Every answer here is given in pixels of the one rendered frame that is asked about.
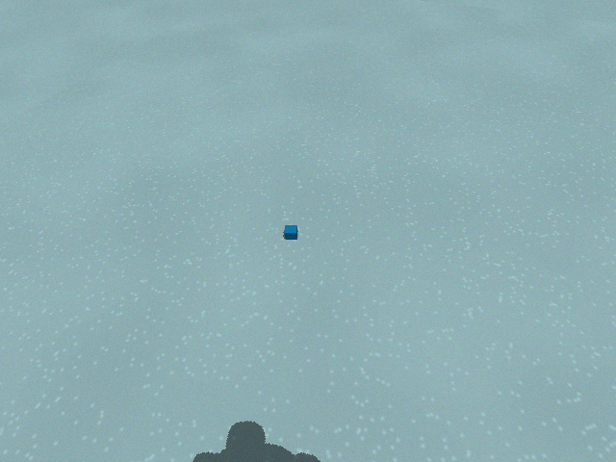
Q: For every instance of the small box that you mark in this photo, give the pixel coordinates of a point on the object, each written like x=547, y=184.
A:
x=290, y=232

